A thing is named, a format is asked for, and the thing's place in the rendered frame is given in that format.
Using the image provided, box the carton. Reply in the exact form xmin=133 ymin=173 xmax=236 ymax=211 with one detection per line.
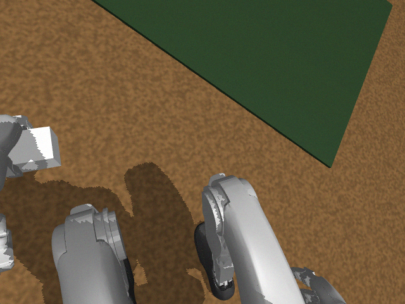
xmin=8 ymin=127 xmax=61 ymax=173

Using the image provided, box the left robot foot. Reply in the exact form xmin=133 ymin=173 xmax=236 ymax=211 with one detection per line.
xmin=123 ymin=257 xmax=137 ymax=304

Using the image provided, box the left robot hand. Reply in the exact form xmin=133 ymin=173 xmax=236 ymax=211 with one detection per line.
xmin=0 ymin=114 xmax=33 ymax=178

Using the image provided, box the left robot arm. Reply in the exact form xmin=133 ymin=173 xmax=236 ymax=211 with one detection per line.
xmin=0 ymin=152 xmax=15 ymax=273

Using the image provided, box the right robot hand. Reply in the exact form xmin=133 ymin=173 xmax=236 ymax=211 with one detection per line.
xmin=291 ymin=267 xmax=347 ymax=304

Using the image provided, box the right robot foot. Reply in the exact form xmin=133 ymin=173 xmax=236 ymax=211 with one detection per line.
xmin=194 ymin=222 xmax=235 ymax=301

